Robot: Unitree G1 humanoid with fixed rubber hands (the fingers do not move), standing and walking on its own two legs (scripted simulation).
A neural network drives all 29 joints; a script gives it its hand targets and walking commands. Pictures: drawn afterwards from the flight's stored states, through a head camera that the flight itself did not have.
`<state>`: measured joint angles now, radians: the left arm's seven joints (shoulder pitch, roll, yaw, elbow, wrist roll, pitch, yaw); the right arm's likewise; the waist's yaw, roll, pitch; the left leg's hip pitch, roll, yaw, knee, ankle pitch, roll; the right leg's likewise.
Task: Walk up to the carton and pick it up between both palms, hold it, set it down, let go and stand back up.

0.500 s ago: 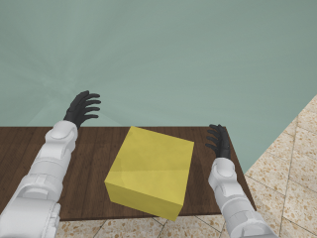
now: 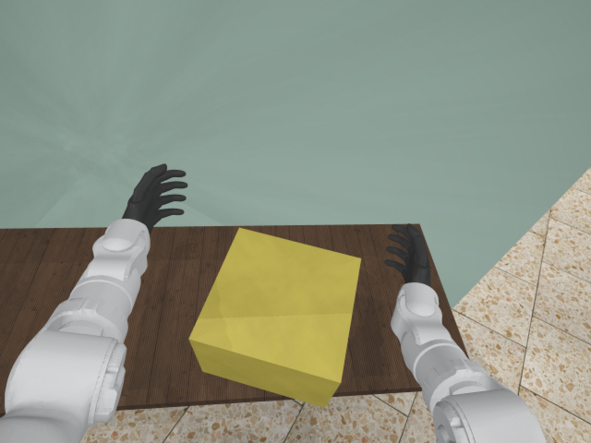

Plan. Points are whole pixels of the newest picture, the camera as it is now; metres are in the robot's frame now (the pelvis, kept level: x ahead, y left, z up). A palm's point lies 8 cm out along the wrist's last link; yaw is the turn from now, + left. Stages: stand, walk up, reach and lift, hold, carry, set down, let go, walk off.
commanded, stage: reach and lift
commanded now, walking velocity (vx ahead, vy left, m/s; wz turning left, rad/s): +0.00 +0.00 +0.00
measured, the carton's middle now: (280, 315) +0.34 -0.01 -0.10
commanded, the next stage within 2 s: none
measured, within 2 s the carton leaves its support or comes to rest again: neither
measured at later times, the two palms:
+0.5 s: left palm (165, 252) +0.43 +0.17 -0.03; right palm (395, 313) +0.31 -0.20 -0.06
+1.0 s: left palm (200, 254) +0.43 +0.11 -0.04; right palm (386, 311) +0.32 -0.18 -0.07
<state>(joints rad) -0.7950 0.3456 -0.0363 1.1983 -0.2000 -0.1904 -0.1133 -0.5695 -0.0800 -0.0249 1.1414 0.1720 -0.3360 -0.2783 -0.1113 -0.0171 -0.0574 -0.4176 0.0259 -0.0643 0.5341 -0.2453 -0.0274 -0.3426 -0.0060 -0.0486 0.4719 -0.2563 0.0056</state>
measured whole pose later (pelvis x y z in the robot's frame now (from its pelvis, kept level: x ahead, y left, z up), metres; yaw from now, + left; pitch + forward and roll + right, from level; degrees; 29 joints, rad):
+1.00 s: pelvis -0.01 +0.02 -0.03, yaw -3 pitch +26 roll -4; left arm -0.88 0.15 0.10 1.42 0.05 -0.51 -0.03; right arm -0.67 -0.01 -0.20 1.46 0.09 -0.70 -0.19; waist -0.11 0.04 -0.21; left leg -0.90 0.04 -0.06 0.73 -0.28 -0.01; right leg -0.80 0.01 -0.04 0.60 -0.25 0.02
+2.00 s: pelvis -0.01 +0.02 -0.03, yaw -3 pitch +26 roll -4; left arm -0.89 0.13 0.33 1.42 0.31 -0.54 -0.02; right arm -0.67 0.07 -0.59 1.42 -0.26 -0.75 -0.22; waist -0.11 0.04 -0.19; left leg -0.90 0.04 -0.06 0.73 -0.28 -0.01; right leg -0.80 0.01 -0.04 0.60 -0.24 0.02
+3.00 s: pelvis -0.03 +0.02 -0.02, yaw -3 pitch +22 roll -4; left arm -0.88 0.12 0.24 1.42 0.23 -0.58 0.03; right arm -0.64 0.07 -0.49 1.29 -0.22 -0.61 -0.23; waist -0.11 0.03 -0.21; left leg -0.86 0.04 -0.06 0.72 -0.26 -0.01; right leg -0.76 0.01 -0.04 0.60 -0.23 0.02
